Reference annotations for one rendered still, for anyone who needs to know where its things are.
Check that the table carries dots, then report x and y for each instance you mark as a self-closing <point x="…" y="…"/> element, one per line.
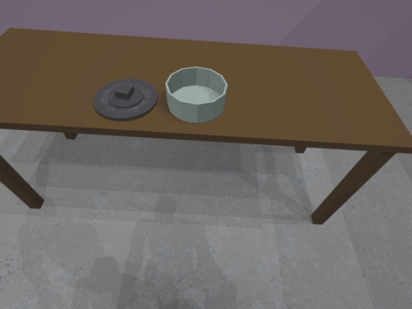
<point x="276" y="95"/>

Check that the pot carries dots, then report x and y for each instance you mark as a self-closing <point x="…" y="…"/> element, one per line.
<point x="196" y="94"/>

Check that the lid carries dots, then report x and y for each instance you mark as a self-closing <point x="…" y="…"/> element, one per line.
<point x="142" y="100"/>

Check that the knob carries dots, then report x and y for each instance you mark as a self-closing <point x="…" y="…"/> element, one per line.
<point x="124" y="91"/>

